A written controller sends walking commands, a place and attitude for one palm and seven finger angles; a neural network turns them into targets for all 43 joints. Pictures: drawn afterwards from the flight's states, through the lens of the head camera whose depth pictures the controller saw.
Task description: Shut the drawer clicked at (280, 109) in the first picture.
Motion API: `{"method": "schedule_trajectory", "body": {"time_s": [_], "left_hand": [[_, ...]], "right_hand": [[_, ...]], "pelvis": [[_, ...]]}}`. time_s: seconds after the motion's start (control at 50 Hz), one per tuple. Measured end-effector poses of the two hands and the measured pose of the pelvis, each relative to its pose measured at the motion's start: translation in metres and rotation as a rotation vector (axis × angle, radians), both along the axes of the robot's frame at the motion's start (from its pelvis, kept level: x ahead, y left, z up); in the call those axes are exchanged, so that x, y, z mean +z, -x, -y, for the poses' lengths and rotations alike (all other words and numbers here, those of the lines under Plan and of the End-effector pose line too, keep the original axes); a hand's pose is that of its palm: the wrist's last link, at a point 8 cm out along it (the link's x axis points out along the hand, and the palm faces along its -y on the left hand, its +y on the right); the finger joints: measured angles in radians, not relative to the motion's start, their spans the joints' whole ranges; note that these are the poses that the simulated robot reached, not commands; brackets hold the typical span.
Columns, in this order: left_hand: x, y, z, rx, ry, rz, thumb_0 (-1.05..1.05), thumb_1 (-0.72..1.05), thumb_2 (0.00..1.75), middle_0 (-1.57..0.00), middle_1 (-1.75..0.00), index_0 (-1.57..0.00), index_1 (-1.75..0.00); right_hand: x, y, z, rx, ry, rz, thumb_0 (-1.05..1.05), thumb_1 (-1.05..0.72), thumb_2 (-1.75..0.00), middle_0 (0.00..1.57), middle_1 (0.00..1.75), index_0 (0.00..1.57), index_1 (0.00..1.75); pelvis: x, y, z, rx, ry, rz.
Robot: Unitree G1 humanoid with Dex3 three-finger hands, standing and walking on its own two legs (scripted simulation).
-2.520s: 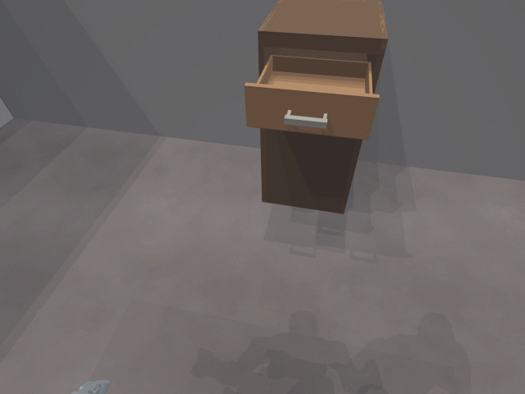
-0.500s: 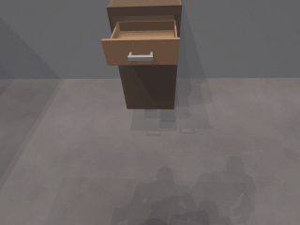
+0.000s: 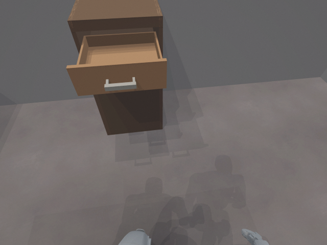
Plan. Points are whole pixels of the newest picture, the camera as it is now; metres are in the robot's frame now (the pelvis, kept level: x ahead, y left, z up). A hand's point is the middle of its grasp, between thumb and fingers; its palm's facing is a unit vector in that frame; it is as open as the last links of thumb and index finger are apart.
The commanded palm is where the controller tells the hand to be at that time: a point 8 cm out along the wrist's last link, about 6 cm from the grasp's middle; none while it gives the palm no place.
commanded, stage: walk to a spot facing it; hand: left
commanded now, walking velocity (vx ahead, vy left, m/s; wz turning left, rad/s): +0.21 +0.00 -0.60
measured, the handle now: (120, 83) +0.67 +0.28 -0.03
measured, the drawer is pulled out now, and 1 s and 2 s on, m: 0.29 0.29 0.29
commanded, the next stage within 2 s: none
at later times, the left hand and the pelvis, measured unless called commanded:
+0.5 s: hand (104, 190) +0.29 +0.24 -0.17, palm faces -0.29 -0.94 -0.16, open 7.4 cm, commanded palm none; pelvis +0.12 +0.09 +0.00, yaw -19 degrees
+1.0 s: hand (138, 186) +0.31 +0.13 -0.16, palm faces -0.56 -0.80 -0.23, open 7.4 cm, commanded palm none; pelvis +0.12 +0.05 -0.01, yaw -37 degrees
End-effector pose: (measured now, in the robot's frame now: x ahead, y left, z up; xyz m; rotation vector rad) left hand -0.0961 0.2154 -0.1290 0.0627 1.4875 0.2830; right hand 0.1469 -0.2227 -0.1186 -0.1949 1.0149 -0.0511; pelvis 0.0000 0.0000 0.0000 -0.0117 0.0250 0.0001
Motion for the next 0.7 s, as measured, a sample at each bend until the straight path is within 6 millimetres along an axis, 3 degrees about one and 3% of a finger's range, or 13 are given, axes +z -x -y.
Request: {"method": "schedule_trajectory", "body": {"time_s": [0.08,0.14,0.22,0.28,0.38,0.46,0.54,0.7], "left_hand": [[-0.023,-0.047,-0.037,-0.057,0.024,-0.021,0.00,0.90,0.90,-0.21,-0.30,-0.20,-0.30],[-0.036,-0.101,-0.067,-0.122,0.029,0.001,0.01,0.90,0.90,-0.20,-0.30,-0.20,-0.30],[-0.032,-0.194,-0.097,-0.224,0.024,0.125,0.01,0.91,0.90,-0.20,-0.30,-0.20,-0.30],[-0.021,-0.259,-0.107,-0.287,0.021,0.226,0.01,0.91,0.90,-0.20,-0.30,-0.20,-0.30],[-0.010,-0.337,-0.106,-0.394,0.031,0.310,0.00,0.91,0.90,-0.20,-0.30,-0.19,-0.30],[-0.010,-0.375,-0.091,-0.470,0.057,0.321,0.00,0.91,0.90,-0.20,-0.30,-0.19,-0.30],[-0.012,-0.397,-0.067,-0.539,0.094,0.308,0.00,0.91,0.90,-0.20,-0.30,-0.19,-0.30],[-0.017,-0.422,-0.009,-0.694,0.153,0.276,0.00,0.91,0.90,-0.20,-0.30,-0.20,-0.30]], "right_hand": [[0.004,-0.046,-0.030,-0.032,0.014,0.106,0.01,-0.91,-0.90,0.20,0.30,0.20,0.30],[0.010,-0.047,-0.040,-0.088,0.041,0.129,0.01,-0.91,-0.90,0.21,0.30,0.20,0.30],[0.016,-0.014,-0.046,-0.188,0.083,0.034,0.00,-0.91,-0.90,0.21,0.30,0.20,0.30],[0.014,0.021,-0.052,-0.265,0.099,-0.076,0.00,-0.91,-0.90,0.21,0.30,0.20,0.30],[0.010,0.080,-0.066,-0.408,0.107,-0.228,0.00,-0.92,-0.90,0.20,0.30,0.20,0.30],[0.006,0.119,-0.085,-0.502,0.088,-0.324,0.00,-0.91,-0.90,0.20,0.30,0.20,0.30],[0.002,0.148,-0.108,-0.583,0.049,-0.395,0.01,-0.91,-0.90,0.20,0.30,0.20,0.30],[-0.013,0.176,-0.142,-0.721,-0.056,-0.456,0.01,-0.91,-0.90,0.21,0.30,0.20,0.30]], "pelvis": [[-0.015,-0.038,-0.027,-0.061,0.018,0.009],[-0.017,-0.057,-0.042,-0.123,0.012,0.035],[-0.006,-0.078,-0.058,-0.174,0.027,0.050],[0.001,-0.090,-0.070,-0.208,0.038,0.050],[0.004,-0.106,-0.085,-0.262,0.043,0.048],[0.004,-0.117,-0.091,-0.303,0.043,0.048],[0.002,-0.124,-0.093,-0.351,0.037,0.049],[-0.004,-0.129,-0.085,-0.460,0.024,0.044]]}}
